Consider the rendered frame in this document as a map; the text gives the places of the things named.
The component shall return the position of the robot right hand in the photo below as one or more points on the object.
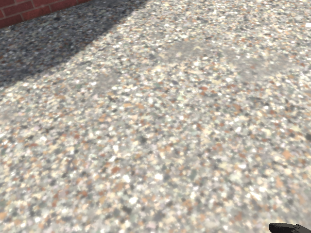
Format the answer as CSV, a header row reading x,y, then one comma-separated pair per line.
x,y
278,227

